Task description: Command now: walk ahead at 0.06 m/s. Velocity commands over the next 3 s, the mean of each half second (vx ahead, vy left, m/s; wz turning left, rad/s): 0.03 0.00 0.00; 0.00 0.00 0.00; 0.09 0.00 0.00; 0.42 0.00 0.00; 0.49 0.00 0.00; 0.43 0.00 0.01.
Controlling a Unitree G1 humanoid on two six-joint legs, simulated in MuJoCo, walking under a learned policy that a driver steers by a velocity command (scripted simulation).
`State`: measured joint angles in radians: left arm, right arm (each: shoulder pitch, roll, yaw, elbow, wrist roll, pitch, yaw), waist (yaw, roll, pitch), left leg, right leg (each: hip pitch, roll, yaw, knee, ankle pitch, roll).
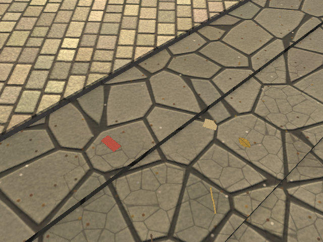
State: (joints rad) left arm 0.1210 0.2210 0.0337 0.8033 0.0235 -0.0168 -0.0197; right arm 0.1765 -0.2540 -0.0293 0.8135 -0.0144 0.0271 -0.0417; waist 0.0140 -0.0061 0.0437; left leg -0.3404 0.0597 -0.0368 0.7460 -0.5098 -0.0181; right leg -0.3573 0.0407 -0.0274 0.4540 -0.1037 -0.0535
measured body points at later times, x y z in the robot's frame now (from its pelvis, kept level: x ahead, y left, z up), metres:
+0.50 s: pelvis +0.03 +0.00 +0.01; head +0.04 +0.00 +0.46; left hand +0.16 +0.24 -0.13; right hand +0.06 -0.25 -0.15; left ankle -0.01 +0.16 -0.72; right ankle +0.08 -0.09 -0.73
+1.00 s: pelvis +0.03 -0.01 +0.01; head +0.04 -0.01 +0.46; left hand +0.10 +0.23 -0.14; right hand +0.00 -0.25 -0.15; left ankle -0.01 +0.16 -0.72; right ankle +0.08 -0.09 -0.73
